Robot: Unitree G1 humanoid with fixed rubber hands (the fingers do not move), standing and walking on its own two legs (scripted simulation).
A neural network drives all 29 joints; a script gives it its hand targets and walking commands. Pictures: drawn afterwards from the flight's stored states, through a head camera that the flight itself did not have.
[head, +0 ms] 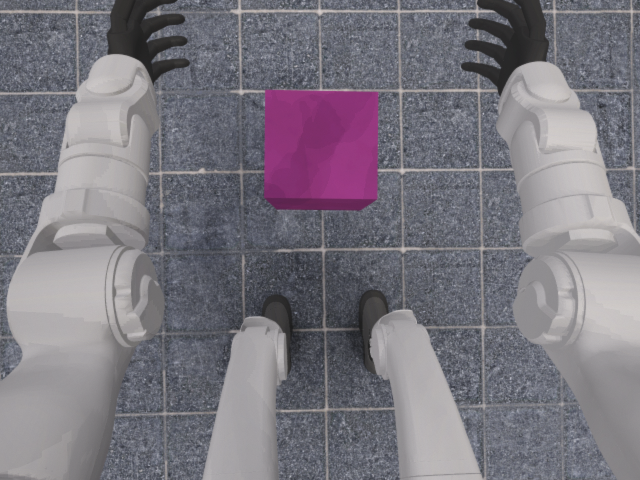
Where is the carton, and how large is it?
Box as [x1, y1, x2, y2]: [264, 90, 377, 209]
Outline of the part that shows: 265,90 264,197 277,209 361,209 376,199 377,92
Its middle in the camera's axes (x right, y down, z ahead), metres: +0.00 -0.18 +0.84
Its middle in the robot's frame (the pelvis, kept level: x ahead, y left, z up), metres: +0.54 +0.00 -0.52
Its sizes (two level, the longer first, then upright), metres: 0.210 0.200 0.250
